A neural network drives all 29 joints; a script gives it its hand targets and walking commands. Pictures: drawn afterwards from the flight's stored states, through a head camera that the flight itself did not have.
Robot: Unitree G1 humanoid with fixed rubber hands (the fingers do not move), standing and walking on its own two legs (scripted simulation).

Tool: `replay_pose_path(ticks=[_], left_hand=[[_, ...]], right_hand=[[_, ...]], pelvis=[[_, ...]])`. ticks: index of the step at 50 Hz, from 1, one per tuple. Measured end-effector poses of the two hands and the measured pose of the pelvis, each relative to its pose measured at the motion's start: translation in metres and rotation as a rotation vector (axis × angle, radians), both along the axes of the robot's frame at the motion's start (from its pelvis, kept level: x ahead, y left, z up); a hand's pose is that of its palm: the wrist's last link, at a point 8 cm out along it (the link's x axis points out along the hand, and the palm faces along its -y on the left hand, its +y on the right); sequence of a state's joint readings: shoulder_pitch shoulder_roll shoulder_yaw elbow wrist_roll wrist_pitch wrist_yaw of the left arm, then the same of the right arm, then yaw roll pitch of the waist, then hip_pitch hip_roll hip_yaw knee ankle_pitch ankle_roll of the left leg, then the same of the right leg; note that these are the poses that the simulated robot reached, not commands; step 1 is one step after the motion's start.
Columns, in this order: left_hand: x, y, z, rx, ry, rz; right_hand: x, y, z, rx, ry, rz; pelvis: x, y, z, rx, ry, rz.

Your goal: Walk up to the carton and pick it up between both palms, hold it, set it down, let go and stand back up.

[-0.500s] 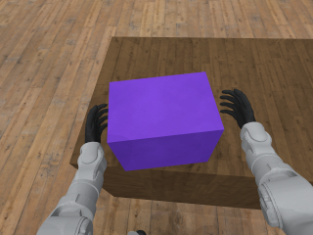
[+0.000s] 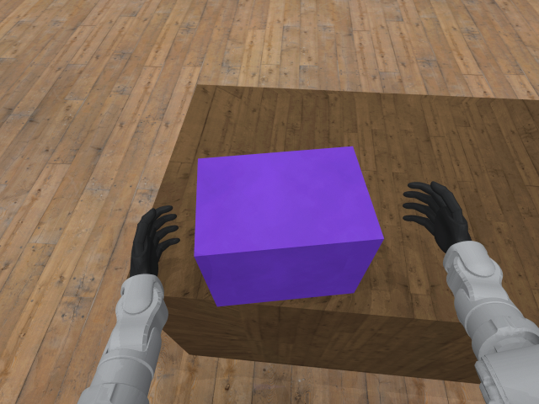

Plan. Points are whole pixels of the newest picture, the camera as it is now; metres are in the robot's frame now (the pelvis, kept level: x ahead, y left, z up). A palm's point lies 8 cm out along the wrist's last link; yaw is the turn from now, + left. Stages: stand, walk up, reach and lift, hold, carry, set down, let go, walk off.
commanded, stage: set down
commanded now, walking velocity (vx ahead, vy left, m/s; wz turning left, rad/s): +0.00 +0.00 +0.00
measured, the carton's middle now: (281, 230) +0.42 +0.03 -0.04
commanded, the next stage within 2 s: none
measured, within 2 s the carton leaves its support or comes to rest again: neither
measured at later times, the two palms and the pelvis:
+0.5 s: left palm (147, 306) +0.26 +0.21 -0.01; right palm (465, 293) +0.32 -0.24 -0.01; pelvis +0.00 +0.01 +0.01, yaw +0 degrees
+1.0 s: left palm (137, 334) +0.23 +0.22 -0.02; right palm (471, 330) +0.27 -0.25 -0.02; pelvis +0.03 +0.01 +0.02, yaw +0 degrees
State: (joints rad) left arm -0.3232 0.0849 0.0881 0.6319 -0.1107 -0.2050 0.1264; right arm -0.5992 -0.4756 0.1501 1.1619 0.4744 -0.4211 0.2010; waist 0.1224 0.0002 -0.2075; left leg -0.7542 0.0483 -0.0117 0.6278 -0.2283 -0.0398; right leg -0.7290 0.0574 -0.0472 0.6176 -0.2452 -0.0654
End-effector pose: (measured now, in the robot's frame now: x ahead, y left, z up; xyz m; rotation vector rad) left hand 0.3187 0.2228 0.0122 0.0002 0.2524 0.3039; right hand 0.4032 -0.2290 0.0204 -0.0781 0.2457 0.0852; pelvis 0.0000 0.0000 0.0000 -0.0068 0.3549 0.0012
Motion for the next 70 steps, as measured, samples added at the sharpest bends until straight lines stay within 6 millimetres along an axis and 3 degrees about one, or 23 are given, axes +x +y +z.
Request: replay_pose_path(ticks=[10, 19, 37, 52, 70], left_hand=[[-0.028, -0.006, -0.012, -0.008, 0.022, 0.001], [-0.051, -0.008, -0.021, -0.009, 0.040, 0.012], [-0.052, -0.014, -0.014, -0.005, 0.073, -0.006], [-0.096, -0.002, -0.035, 0.016, 0.177, 0.000], [-0.109, 0.004, -0.045, 0.014, 0.269, -0.058]], right_hand=[[-0.041, 0.002, -0.018, 0.004, 0.023, 0.019], [-0.073, -0.008, -0.028, -0.004, 0.047, 0.001], [-0.090, -0.026, -0.020, -0.023, 0.079, -0.017], [-0.135, -0.019, -0.047, -0.022, 0.170, -0.039], [-0.169, -0.011, -0.053, -0.050, 0.237, -0.074]], pelvis=[[-0.001, 0.001, 0.003, 0.005, -0.059, 0.002], [0.002, 0.005, 0.005, 0.006, -0.102, 0.001], [0.012, 0.006, 0.012, 0.010, -0.200, -0.011], [0.028, 0.007, 0.018, 0.009, -0.267, -0.005], [0.036, 0.010, 0.023, 0.008, -0.351, -0.014]])
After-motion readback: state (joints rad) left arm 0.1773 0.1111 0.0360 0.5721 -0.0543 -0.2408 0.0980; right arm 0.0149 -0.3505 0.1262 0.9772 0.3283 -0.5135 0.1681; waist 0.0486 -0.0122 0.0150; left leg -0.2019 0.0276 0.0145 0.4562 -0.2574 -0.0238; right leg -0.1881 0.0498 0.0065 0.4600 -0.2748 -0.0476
